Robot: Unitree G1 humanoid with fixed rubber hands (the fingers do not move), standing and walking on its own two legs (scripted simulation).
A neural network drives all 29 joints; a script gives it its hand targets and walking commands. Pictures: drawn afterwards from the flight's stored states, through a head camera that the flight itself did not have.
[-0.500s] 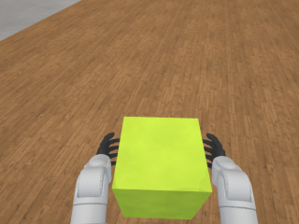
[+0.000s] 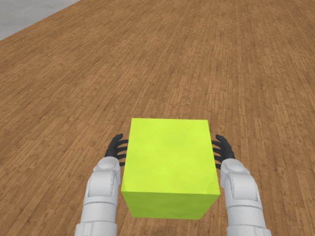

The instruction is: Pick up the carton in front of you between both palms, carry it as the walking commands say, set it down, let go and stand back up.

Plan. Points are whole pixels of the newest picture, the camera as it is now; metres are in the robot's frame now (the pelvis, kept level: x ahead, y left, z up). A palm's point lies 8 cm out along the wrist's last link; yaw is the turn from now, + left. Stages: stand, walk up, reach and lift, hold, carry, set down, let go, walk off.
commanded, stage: carry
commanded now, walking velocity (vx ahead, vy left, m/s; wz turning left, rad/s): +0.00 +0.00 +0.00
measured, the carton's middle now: (167, 171) +0.31 +0.00 -0.04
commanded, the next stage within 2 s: hold in 0.60 s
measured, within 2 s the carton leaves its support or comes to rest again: neither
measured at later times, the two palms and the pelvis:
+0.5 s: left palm (114, 164) +0.28 +0.14 +0.04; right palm (230, 167) +0.28 -0.16 +0.04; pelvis -0.01 -0.01 +0.00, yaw +0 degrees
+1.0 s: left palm (122, 166) +0.27 +0.12 +0.05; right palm (245, 184) +0.23 -0.18 +0.05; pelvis -0.03 +0.01 +0.01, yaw -8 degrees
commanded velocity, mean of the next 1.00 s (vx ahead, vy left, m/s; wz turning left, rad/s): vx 0.00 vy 0.00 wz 0.00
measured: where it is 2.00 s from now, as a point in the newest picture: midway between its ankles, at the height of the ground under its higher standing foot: outside the picture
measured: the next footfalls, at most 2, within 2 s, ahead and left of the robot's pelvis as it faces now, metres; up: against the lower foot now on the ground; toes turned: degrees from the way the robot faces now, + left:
none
